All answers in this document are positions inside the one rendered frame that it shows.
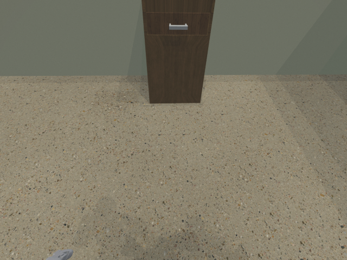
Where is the robot left hand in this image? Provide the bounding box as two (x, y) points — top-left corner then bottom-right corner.
(46, 249), (73, 260)

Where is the cabinet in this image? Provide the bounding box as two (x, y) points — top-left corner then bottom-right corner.
(142, 0), (215, 103)

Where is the handle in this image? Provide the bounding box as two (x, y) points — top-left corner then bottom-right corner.
(169, 23), (188, 30)

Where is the drawer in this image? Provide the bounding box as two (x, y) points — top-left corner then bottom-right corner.
(146, 12), (210, 35)

